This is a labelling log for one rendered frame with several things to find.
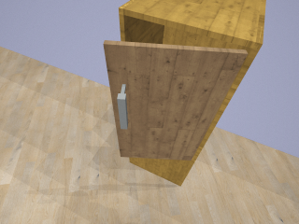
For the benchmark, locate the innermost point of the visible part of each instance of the handle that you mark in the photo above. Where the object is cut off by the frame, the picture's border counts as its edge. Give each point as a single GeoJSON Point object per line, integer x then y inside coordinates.
{"type": "Point", "coordinates": [122, 107]}

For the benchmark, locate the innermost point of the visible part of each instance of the cupboard door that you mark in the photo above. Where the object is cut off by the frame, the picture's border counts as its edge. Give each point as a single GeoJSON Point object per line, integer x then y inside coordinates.
{"type": "Point", "coordinates": [173, 92]}

